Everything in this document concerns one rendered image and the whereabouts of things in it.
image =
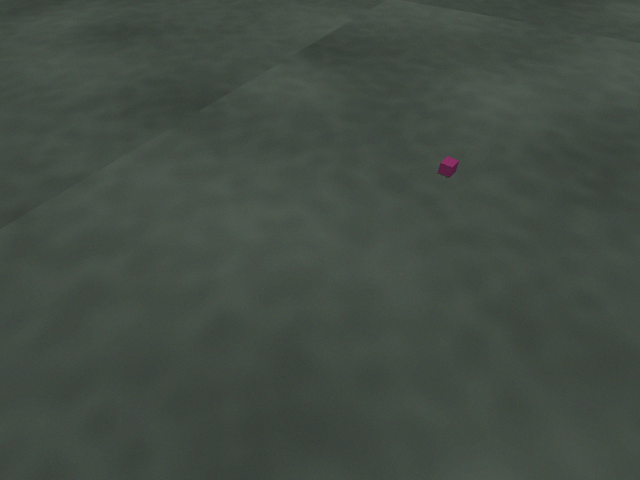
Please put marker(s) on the small box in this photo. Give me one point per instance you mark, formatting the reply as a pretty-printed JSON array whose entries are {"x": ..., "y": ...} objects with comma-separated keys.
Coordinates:
[{"x": 448, "y": 166}]

